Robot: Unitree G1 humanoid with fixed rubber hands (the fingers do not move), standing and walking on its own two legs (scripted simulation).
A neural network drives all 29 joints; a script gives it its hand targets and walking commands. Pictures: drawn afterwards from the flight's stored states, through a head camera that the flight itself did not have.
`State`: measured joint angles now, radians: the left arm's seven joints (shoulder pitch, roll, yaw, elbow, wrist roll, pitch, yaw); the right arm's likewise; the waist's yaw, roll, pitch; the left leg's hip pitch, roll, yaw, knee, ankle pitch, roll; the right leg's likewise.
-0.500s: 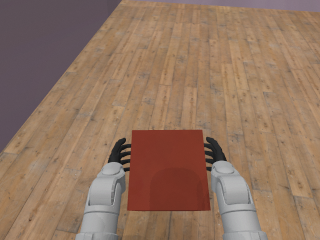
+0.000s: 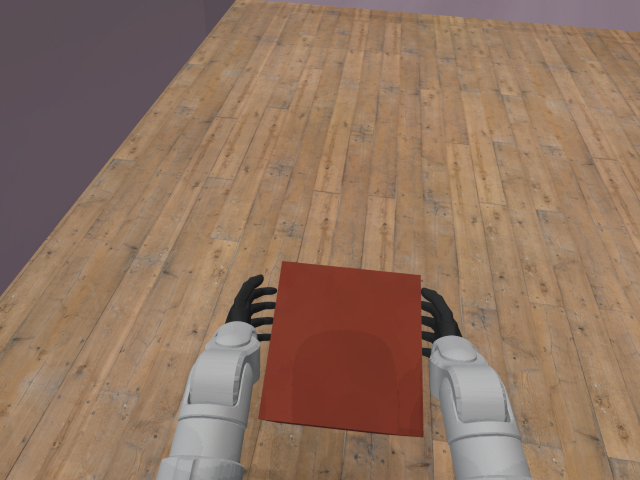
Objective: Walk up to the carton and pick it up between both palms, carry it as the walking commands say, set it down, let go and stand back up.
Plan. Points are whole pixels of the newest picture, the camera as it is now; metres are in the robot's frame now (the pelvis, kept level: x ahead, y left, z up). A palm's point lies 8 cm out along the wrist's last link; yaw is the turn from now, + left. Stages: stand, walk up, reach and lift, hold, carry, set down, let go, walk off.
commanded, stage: carry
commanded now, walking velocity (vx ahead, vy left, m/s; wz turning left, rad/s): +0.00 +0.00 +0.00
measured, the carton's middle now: (337, 361) +0.29 -0.01 -0.07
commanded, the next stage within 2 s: none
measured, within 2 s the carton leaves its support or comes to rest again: neither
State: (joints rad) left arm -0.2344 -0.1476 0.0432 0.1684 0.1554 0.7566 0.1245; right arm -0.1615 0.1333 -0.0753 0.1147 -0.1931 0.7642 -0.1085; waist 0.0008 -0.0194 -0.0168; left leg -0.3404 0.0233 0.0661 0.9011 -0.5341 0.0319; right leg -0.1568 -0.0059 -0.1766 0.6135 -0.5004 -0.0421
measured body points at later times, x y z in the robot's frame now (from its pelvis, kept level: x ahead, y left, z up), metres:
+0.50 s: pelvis +0.26 +0.01 -0.01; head +0.31 +0.03 +0.44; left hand +0.57 +0.13 -0.01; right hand +0.56 -0.13 -0.01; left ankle +0.17 +0.09 -0.72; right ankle +0.10 -0.08 -0.65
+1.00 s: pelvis +0.56 +0.01 +0.00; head +0.60 +0.00 +0.45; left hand +0.88 +0.14 +0.01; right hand +0.87 -0.12 +0.00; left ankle +0.47 +0.11 -0.71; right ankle +0.48 -0.06 -0.69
